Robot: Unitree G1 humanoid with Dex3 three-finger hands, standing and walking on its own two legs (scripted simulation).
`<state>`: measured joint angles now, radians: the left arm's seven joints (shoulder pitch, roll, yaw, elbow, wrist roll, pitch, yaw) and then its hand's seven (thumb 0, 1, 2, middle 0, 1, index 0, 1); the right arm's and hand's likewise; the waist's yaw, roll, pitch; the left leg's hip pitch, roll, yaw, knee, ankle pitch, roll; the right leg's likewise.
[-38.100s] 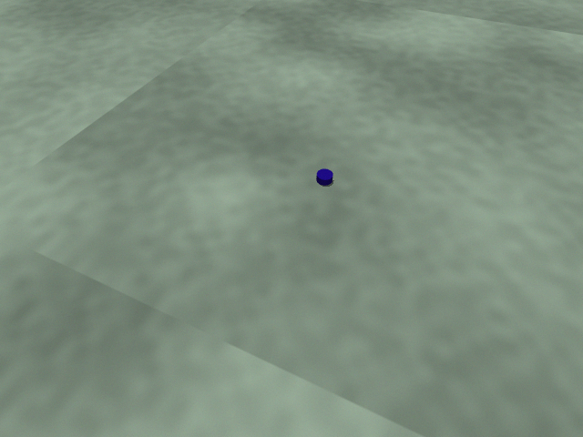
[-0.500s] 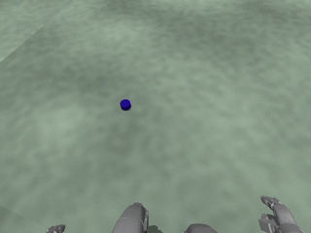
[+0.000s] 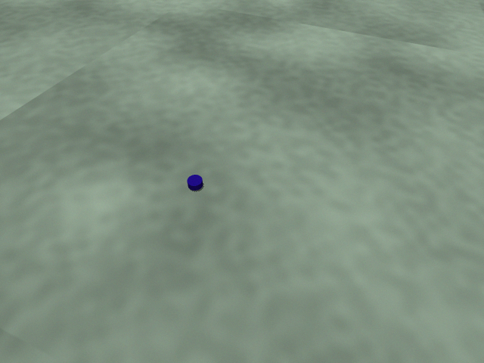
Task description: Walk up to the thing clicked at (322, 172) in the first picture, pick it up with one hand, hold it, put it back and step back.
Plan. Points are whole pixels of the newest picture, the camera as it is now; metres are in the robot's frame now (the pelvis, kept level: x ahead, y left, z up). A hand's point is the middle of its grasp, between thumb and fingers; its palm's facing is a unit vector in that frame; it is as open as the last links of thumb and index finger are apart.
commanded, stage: step back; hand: left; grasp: from above
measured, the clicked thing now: (195, 182) +1.09 +0.26 -0.75
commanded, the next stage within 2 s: stand in 0.64 s
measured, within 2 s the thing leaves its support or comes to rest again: neither
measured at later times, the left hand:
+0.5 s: hand out of the picture +0.13 +0.27 -0.15, palm faces +0.03 -0.94 -0.34, open 7.4 cm
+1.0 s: hand out of the picture +0.11 +0.25 -0.14, palm faces +0.00 -0.95 -0.32, open 7.4 cm
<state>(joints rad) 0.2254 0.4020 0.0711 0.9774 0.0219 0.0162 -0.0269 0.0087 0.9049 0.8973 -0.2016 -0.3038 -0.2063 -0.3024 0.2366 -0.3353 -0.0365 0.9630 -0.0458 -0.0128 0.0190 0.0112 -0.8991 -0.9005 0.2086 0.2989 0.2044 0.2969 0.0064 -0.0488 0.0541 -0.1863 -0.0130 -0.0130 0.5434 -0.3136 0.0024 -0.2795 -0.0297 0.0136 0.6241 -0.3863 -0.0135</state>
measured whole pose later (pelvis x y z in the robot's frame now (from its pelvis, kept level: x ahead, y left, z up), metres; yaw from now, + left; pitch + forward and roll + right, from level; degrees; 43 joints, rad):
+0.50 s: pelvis +0.05 +0.01 +0.00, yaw +1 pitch -1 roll +0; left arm 0.12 0.37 0.03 1.03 0.01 -0.02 0.00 0.01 0.90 0.90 -0.20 -0.30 -0.21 -0.30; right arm 0.12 -0.32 -0.03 1.03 -0.02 -0.02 0.00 0.01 -0.90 -0.90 0.21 0.30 0.20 0.30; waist 0.01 -0.02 0.07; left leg -0.20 0.00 0.00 0.53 -0.31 0.01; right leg -0.18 -0.02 -0.01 0.51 -0.30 0.02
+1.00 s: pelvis +0.03 +0.01 +0.02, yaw +1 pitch -3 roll +0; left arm 0.07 0.34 0.00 1.13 0.01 -0.01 0.00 0.01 0.90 0.90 -0.20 -0.30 -0.21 -0.30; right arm 0.07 -0.33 -0.01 1.12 -0.01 -0.01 0.01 0.01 -0.90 -0.90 0.21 0.30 0.20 0.30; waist 0.00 -0.01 0.07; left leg -0.10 0.00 0.00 0.33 -0.18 0.00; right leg -0.09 -0.02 -0.01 0.32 -0.18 0.02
